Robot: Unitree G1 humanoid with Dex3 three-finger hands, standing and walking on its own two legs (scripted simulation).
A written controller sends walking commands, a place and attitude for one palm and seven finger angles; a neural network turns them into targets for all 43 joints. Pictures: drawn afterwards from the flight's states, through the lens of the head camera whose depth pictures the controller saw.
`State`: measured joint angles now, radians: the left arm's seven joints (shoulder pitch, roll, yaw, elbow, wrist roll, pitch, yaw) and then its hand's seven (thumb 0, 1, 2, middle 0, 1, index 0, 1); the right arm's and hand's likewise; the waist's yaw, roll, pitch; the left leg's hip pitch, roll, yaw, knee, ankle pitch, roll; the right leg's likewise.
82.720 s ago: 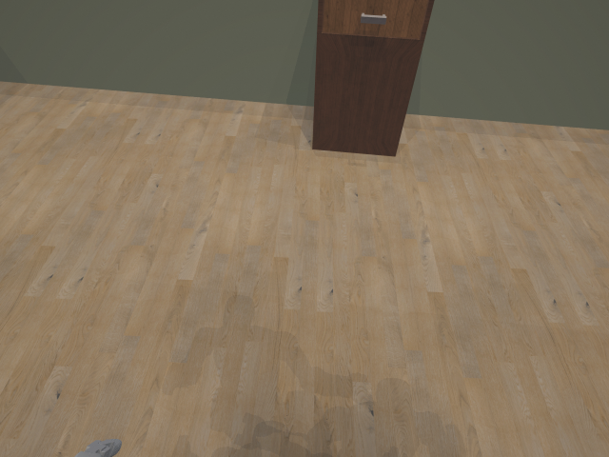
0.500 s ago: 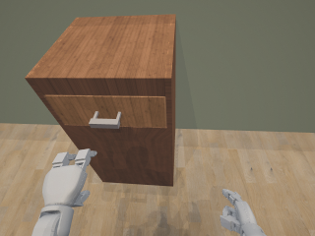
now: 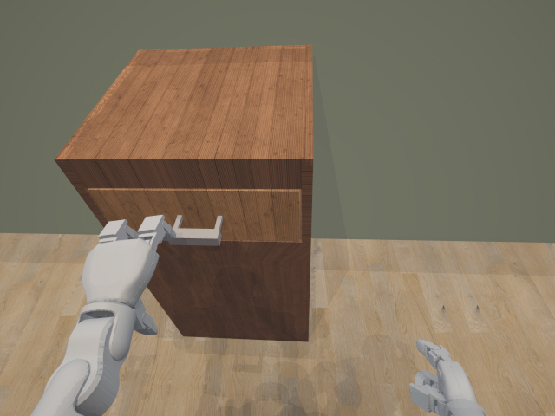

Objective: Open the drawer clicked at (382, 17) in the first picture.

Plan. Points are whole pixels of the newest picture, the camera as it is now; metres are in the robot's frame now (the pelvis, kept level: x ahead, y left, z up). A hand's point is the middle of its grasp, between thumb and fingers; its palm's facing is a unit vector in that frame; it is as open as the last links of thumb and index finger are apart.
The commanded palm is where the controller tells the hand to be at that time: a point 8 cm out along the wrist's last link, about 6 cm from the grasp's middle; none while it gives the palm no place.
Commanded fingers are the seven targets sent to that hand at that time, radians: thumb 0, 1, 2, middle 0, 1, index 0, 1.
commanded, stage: raise the hand with hooked fingers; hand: left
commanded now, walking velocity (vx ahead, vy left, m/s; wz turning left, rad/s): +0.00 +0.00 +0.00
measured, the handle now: (197, 228) +0.46 +0.23 -0.05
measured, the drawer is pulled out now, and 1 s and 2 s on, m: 0.00 0.00 0.00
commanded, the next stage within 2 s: move the hooked fingers above the handle in 0.62 s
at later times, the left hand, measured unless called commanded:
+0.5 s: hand (135, 260) +0.30 +0.24 +0.08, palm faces +0.03 -0.09 -1.00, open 13.8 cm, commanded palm +0.27 +0.25 +0.14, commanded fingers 0.00 -0.50 0.30 -0.30 -1.20 -0.30 -1.20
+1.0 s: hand (140, 262) +0.30 +0.24 +0.07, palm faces +0.00 -0.07 -1.00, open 13.8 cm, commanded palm +0.29 +0.25 +0.12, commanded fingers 0.00 -0.50 0.30 -0.30 -1.20 -0.30 -1.20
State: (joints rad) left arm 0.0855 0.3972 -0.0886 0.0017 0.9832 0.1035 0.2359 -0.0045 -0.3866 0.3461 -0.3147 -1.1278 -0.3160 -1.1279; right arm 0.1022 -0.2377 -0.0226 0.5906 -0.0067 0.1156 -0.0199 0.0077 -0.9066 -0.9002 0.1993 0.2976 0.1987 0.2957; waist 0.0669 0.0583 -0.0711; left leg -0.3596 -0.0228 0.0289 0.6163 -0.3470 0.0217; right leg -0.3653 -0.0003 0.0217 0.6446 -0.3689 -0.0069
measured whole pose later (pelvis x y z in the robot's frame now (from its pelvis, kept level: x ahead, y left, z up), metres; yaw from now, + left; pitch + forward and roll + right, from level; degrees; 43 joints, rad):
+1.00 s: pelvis -0.01 -0.01 +0.01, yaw +1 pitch +5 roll +1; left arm -0.16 0.47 -0.06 0.25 0.95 -0.02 0.11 0.00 -0.49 0.30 -0.32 -1.20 -0.32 -1.20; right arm 0.14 -0.25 -0.02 0.62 0.02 0.11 -0.05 0.01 -0.90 -0.90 0.20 0.30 0.20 0.30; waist 0.07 0.06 -0.05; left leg -0.35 -0.01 0.00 0.55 -0.29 0.01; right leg -0.34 0.01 -0.01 0.58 -0.32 -0.02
